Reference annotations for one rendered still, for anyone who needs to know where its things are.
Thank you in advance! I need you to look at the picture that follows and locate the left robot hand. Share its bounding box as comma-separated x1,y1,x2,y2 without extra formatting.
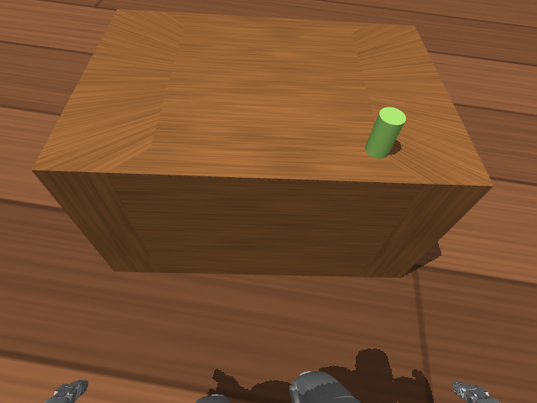
44,379,88,403

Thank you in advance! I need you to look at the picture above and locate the can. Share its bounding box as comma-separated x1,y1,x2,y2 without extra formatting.
365,107,406,159

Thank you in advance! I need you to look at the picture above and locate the right robot hand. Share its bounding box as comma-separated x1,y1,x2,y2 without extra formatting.
452,382,501,403

